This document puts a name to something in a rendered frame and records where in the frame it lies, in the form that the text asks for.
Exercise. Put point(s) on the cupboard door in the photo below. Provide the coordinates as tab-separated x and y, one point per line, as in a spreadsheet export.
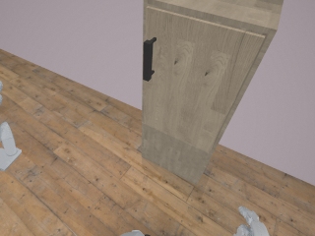
199	67

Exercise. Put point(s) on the robot right hand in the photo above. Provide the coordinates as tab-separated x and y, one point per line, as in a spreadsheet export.
256	228

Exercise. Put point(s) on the robot left hand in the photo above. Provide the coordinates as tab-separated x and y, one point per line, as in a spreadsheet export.
10	152

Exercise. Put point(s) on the handle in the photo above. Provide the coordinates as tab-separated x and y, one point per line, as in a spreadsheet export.
148	46

